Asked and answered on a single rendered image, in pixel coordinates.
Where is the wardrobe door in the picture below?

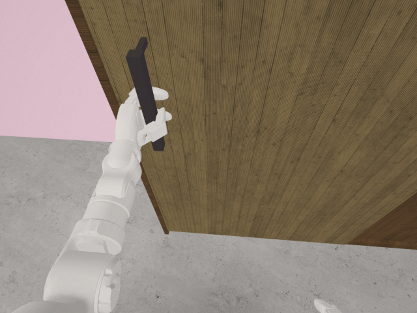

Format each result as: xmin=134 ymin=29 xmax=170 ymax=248
xmin=78 ymin=0 xmax=417 ymax=245
xmin=355 ymin=193 xmax=417 ymax=243

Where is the left robot hand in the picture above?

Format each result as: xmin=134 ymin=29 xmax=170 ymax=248
xmin=115 ymin=86 xmax=172 ymax=150

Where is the handle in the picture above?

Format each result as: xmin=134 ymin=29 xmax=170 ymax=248
xmin=126 ymin=37 xmax=165 ymax=151

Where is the right robot hand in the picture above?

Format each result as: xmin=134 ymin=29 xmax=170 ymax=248
xmin=314 ymin=299 xmax=341 ymax=313

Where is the left robot upper arm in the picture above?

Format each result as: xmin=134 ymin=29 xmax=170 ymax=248
xmin=12 ymin=250 xmax=121 ymax=313

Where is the robot left forearm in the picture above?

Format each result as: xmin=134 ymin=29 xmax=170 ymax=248
xmin=44 ymin=140 xmax=142 ymax=300

